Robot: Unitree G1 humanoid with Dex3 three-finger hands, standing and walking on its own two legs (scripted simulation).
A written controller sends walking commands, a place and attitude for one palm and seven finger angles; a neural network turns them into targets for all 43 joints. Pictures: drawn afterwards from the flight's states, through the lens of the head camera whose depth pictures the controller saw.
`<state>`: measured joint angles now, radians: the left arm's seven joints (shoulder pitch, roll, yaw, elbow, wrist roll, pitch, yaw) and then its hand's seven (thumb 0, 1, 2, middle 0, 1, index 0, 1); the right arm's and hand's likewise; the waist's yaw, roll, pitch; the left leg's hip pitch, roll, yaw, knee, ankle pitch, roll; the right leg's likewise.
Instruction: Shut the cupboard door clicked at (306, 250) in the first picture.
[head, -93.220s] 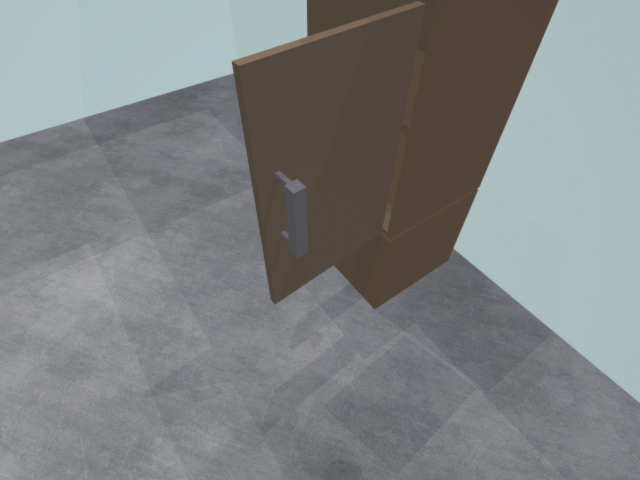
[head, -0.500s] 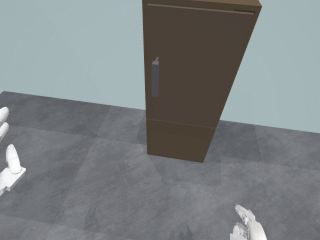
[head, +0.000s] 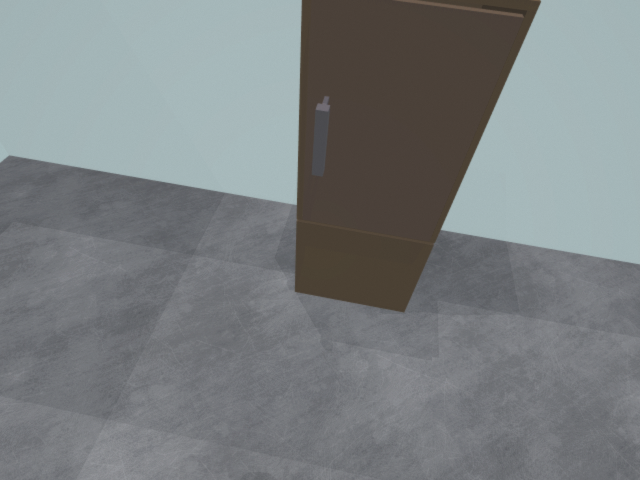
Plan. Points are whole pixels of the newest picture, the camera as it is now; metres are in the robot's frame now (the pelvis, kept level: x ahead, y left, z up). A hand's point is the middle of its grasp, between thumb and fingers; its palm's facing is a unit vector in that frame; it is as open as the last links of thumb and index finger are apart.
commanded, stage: let the arm hang, fingers relaxed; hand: left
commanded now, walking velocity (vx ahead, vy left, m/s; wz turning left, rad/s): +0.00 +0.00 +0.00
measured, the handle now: (322, 136) +0.81 +0.03 -0.03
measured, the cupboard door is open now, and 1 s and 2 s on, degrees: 0 0 0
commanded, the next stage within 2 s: look to check the result in 0.74 s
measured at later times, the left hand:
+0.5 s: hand out of the picture -0.04 +0.17 -0.17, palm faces +0.03 -0.99 -0.15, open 7.3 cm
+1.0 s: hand out of the picture -0.04 +0.18 -0.17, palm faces +0.02 -0.98 -0.17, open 7.3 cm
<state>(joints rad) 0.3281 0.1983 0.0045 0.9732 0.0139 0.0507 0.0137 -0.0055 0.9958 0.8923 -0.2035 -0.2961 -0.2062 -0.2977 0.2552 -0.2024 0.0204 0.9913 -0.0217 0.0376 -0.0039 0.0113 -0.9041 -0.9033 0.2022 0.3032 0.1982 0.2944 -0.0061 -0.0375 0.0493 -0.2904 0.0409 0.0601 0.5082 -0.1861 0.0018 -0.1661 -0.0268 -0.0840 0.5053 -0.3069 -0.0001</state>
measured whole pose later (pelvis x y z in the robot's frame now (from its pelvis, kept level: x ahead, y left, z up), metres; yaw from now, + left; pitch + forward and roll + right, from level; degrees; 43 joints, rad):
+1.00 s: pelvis +0.00 +0.02 +0.01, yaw -1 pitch -2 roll +0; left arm 0.36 0.14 0.01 1.15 0.02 0.00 0.03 0.00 0.91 0.89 -0.19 -0.30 -0.20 -0.30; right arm 0.32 -0.13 -0.01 1.12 -0.01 0.01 -0.03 0.01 -0.91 -0.90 0.20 0.30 0.20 0.29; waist -0.01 -0.01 0.04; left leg -0.24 0.02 0.10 0.42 -0.14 0.03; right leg -0.13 -0.04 -0.05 0.43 -0.25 0.02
